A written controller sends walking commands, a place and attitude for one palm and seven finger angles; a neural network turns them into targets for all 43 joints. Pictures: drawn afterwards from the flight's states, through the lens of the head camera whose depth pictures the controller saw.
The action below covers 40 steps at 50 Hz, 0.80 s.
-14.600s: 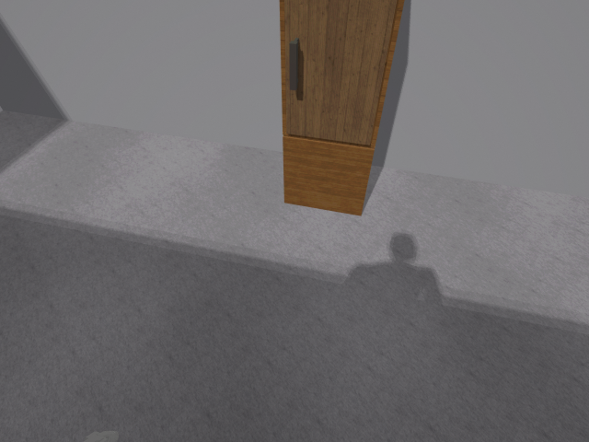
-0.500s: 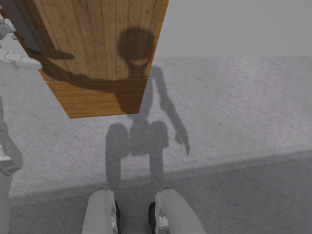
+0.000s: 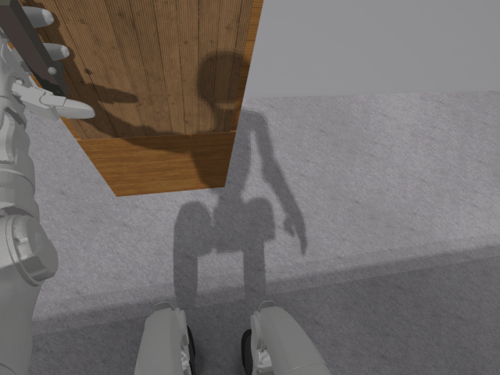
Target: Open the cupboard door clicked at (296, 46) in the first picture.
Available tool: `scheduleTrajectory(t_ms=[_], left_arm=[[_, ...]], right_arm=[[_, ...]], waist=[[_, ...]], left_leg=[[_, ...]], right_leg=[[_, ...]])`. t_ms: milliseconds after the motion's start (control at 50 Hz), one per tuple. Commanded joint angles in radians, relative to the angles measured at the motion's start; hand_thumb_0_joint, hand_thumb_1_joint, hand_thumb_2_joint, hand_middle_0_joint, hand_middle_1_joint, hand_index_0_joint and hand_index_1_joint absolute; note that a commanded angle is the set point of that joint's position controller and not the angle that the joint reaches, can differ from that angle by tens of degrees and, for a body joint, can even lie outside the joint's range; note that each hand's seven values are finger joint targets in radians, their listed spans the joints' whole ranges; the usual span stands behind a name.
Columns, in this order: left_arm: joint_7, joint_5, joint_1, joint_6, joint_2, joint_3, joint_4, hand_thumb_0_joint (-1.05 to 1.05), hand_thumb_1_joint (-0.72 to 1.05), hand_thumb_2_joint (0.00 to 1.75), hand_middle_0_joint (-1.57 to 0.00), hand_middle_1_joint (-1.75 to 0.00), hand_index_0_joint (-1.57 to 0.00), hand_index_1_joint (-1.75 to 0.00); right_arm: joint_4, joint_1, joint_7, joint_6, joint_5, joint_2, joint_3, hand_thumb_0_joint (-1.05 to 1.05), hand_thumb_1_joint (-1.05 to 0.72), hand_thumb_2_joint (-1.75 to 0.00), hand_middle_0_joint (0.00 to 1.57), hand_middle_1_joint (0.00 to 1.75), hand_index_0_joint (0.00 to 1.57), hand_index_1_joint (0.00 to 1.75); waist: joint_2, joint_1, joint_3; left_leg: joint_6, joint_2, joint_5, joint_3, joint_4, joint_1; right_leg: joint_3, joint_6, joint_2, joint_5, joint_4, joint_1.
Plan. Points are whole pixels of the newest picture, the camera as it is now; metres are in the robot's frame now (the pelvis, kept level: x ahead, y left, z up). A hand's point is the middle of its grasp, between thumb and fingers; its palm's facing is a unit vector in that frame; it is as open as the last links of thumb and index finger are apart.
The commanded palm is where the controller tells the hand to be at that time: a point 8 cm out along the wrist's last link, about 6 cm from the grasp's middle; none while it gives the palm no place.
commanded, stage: slide the fingers in behind the handle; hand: left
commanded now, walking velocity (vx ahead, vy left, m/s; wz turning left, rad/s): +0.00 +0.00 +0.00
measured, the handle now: (35, 41) +0.59 +0.25 +0.07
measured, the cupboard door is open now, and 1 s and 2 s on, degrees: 0 0 30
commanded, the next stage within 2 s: close the thumb around the handle in 0.34 s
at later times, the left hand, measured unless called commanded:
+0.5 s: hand (53, 71) +0.54 +0.23 +0.07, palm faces +0.07 -1.00 -0.03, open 13.9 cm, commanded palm +0.53 +0.26 +0.06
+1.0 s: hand (54, 69) +0.55 +0.23 +0.07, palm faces +0.06 -1.00 -0.03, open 6.4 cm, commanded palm +0.54 +0.25 +0.06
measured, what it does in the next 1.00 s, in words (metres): stands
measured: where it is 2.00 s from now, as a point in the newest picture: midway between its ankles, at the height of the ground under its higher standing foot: outside the picture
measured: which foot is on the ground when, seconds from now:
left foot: down 0.00-1.00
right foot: down 0.00-1.00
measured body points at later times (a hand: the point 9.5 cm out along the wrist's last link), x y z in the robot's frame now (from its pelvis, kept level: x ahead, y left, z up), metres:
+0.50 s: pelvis +0.00 -0.01 +0.00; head +0.17 +0.03 +0.41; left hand +0.53 +0.28 +0.07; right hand +0.00 -0.27 -0.10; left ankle +0.05 +0.10 -0.62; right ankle +0.01 -0.12 -0.62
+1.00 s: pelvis +0.00 +0.00 +0.00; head +0.17 +0.04 +0.41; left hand +0.54 +0.28 +0.07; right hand -0.01 -0.26 -0.10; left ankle +0.05 +0.10 -0.62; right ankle +0.01 -0.12 -0.62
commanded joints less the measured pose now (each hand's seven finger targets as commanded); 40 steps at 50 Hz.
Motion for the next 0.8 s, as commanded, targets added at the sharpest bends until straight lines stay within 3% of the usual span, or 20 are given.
scheduleTrajectory(t_ms=[0,100,120,140,160,200,240,280,300,340,360,420,520,600,640,660,700,740,760,780], left_arm=[[0.012,-0.008,-0.414,-0.09,0.279,0.041,-0.23,0.0,-0.5,0.3,-0.3,-1.2,-0.3,-1.2],[0.003,-0.021,-0.403,-0.094,0.248,0.023,-0.211,0.0,-0.5,0.3,-0.3,-1.2,-0.3,-1.2],[0.001,-0.021,-0.42,-0.086,0.257,0.022,-0.187,0.0,-0.5,0.3,-0.3,-1.2,-0.3,-1.2],[0.002,-0.019,-0.403,-0.079,0.302,0.052,-0.16,0.0,-0.5,0.3,-0.3,-1.2,-0.3,-1.2],[0.0,-0.017,-0.409,-0.073,0.297,0.038,-0.154,0.0,-0.5,0.3,-0.3,-1.2,-0.3,-1.2],[-0.003,-0.012,-0.442,-0.089,0.291,0.029,-0.197,0.0,-0.5,0.3,-0.3,-1.2,-0.3,-1.2],[-0.009,-0.016,-0.449,-0.097,0.267,0.011,-0.213,0.0,-0.5,0.3,-0.3,-1.2,-0.3,-1.2],[-0.016,-0.032,-0.408,-0.1,0.272,0.038,-0.214,0.0,-0.5,0.3,-0.3,-1.2,-0.3,-1.2],[-0.02,-0.033,-0.405,-0.092,0.273,0.034,-0.195,0.0,-0.5,0.3,-0.3,-1.2,-0.3,-1.2],[-0.022,-0.027,-0.409,-0.082,0.27,0.024,-0.196,0.0,-0.5,0.3,-0.3,-1.2,-0.3,-1.2],[-0.021,-0.026,-0.422,-0.075,0.261,0.014,-0.197,0.0,-0.5,0.3,-0.3,-1.2,-0.3,-1.2],[-0.013,-0.025,-0.446,-0.082,0.275,0.022,-0.218,0.0,-0.5,0.3,-0.3,-1.2,-0.3,-1.2],[-0.005,-0.018,-0.447,-0.081,0.294,0.034,-0.189,0.0,-0.22,0.42,-0.32,-1.23,-0.32,-1.23],[-0.003,-0.017,-0.47,-0.081,0.259,0.007,-0.196,0.0,0.0,0.52,-0.34,-1.25,-0.34,-1.25],[-0.003,-0.016,-0.466,-0.075,0.296,0.03,-0.185,0.0,0.12,0.56,-0.34,-1.27,-0.34,-1.27],[-0.006,-0.014,-0.462,-0.072,0.279,0.015,-0.183,0.0,0.17,0.59,-0.35,-1.27,-0.35,-1.27],[-0.009,-0.014,-0.47,-0.077,0.255,0.0,-0.196,0.0,0.28,0.64,-0.36,-1.28,-0.36,-1.28],[-0.008,-0.019,-0.454,-0.076,0.285,0.029,-0.2,0.0,0.4,0.68,-0.36,-1.3,-0.36,-1.3],[-0.009,-0.019,-0.437,-0.075,0.278,0.025,-0.202,0.0,0.45,0.71,-0.37,-1.3,-0.37,-1.3],[-0.009,-0.02,-0.445,-0.077,0.259,0.016,-0.198,0.0,0.51,0.73,-0.37,-1.31,-0.37,-1.31]], right_arm=[[-0.025,0.205,-0.01,-0.004,0.002,-0.206,-0.078,0.0,-0.9,-0.9,0.2,0.3,0.2,0.3],[-0.024,0.199,-0.01,-0.004,0.008,-0.202,-0.078,0.0,-0.9,-0.9,0.2,0.3,0.2,0.3],[-0.02,0.199,-0.013,-0.004,0.009,-0.204,-0.077,0.0,-0.9,-0.9,0.2,0.3,0.2,0.3],[-0.022,0.202,-0.017,-0.004,0.011,-0.208,-0.073,0.0,-0.9,-0.9,0.2,0.3,0.2,0.3],[-0.028,0.199,-0.018,-0.005,0.012,-0.208,-0.071,0.0,-0.9,-0.9,0.2,0.3,0.2,0.3],[-0.025,0.201,-0.02,-0.008,0.009,-0.206,-0.073,0.0,-0.9,-0.9,0.2,0.3,0.2,0.3],[-0.019,0.201,-0.018,-0.01,0.007,-0.204,-0.076,0.0,-0.9,-0.9,0.2,0.3,0.2,0.3],[-0.02,0.208,-0.017,-0.011,0.007,-0.207,-0.08,0.0,-0.9,-0.9,0.2,0.3,0.2,0.3],[-0.017,0.205,-0.018,-0.007,0.01,-0.208,-0.078,0.0,-0.9,-0.9,0.2,0.3,0.2,0.3],[-0.019,0.203,-0.018,-0.005,0.012,-0.206,-0.078,0.0,-0.9,-0.9,0.2,0.3,0.2,0.3],[-0.018,0.202,-0.019,-0.005,0.012,-0.206,-0.077,0.0,-0.9,-0.9,0.2,0.3,0.2,0.3],[-0.015,0.203,-0.022,-0.006,0.01,-0.208,-0.078,0.0,-0.9,-0.9,0.2,0.3,0.2,0.3],[-0.014,0.205,-0.023,-0.01,0.008,-0.211,-0.074,0.0,-0.9,-0.9,0.2,0.3,0.2,0.3],[-0.011,0.208,-0.021,-0.011,0.005,-0.211,-0.076,0.0,-0.9,-0.9,0.2,0.3,0.2,0.3],[-0.013,0.208,-0.021,-0.01,0.005,-0.214,-0.073,0.0,-0.9,-0.9,0.2,0.3,0.2,0.3],[-0.013,0.209,-0.021,-0.009,0.007,-0.211,-0.073,0.0,-0.9,-0.9,0.2,0.3,0.2,0.3],[-0.012,0.209,-0.019,-0.01,0.005,-0.21,-0.074,0.0,-0.9,-0.9,0.2,0.3,0.2,0.3],[-0.01,0.214,-0.021,-0.009,0.004,-0.215,-0.077,0.0,-0.9,-0.9,0.2,0.3,0.2,0.3],[-0.017,0.209,-0.019,-0.008,0.005,-0.213,-0.075,0.0,-0.9,-0.9,0.2,0.3,0.2,0.3],[-0.014,0.21,-0.018,-0.009,0.003,-0.211,-0.076,0.0,-0.9,-0.9,0.2,0.3,0.2,0.3]], waist=[[0.212,0.004,-0.549],[0.188,-0.005,-0.533],[0.155,-0.019,-0.499],[0.14,-0.009,-0.48],[0.141,-0.016,-0.471],[0.188,-0.011,-0.524],[0.225,-0.014,-0.535],[0.209,-0.001,-0.565],[0.185,-0.007,-0.551],[0.198,-0.003,-0.542],[0.188,-0.015,-0.524],[0.206,-0.011,-0.545],[0.198,-0.016,-0.529],[0.222,-0.022,-0.54],[0.206,-0.019,-0.536],[0.196,-0.023,-0.536],[0.238,-0.02,-0.554],[0.218,-0.015,-0.552],[0.22,-0.006,-0.555],[0.226,-0.015,-0.554]], left_leg=[[-0.004,-0.026,0.38,-0.102,-0.114,0.633],[0.002,-0.029,0.358,-0.09,-0.11,0.603],[0.005,-0.029,0.32,-0.086,-0.107,0.561],[0.007,-0.03,0.3,-0.081,-0.109,0.52],[0.01,-0.033,0.285,-0.074,-0.108,0.498],[0.006,-0.031,0.326,-0.082,-0.101,0.555],[0.0,-0.027,0.351,-0.092,-0.102,0.606],[0.002,-0.029,0.388,-0.092,-0.097,0.618],[0.002,-0.027,0.387,-0.09,-0.098,0.606],[0.003,-0.029,0.372,-0.085,-0.097,0.589],[0.005,-0.028,0.357,-0.084,-0.096,0.579],[0.002,-0.027,0.357,-0.092,-0.099,0.605],[0.002,-0.025,0.356,-0.098,-0.098,0.596],[0.0,-0.025,0.367,-0.104,-0.097,0.625],[0.001,-0.025,0.36,-0.103,-0.094,0.599],[0.002,-0.026,0.355,-0.1,-0.096,0.593],[-0.003,-0.024,0.381,-0.111,-0.098,0.64],[-0.003,-0.021,0.379,-0.113,-0.103,0.646],[-0.004,-0.024,0.376,-0.111,-0.105,0.636],[-0.002,-0.023,0.382,-0.112,-0.1,0.644]], right_leg=[[0.061,-0.005,0.026,0.286,-0.156,0.07],[0.07,0.0,0.027,0.29,-0.166,0.088],[0.075,0.004,0.028,0.272,-0.174,0.094],[0.078,0.005,0.027,0.263,-0.174,0.118],[0.083,0.006,0.026,0.258,-0.177,0.121],[0.079,0.002,0.025,0.278,-0.161,0.102],[0.071,-0.002,0.026,0.278,-0.157,0.066],[0.071,-0.004,0.028,0.309,-0.152,0.087],[0.071,0.0,0.027,0.316,-0.155,0.091],[0.073,0.001,0.027,0.311,-0.156,0.097],[0.074,0.003,0.026,0.301,-0.162,0.088],[0.072,0.001,0.026,0.288,-0.159,0.074],[0.066,0.0,0.026,0.28,-0.154,0.062],[0.062,-0.001,0.025,0.278,-0.151,0.035],[0.065,0.0,0.027,0.28,-0.152,0.055],[0.065,0.001,0.027,0.281,-0.154,0.062],[0.057,-0.004,0.026,0.282,-0.145,0.028],[0.056,-0.003,0.027,0.279,-0.151,0.035],[0.057,-0.004,0.028,0.277,-0.149,0.045],[0.058,-0.005,0.027,0.279,-0.147,0.025]])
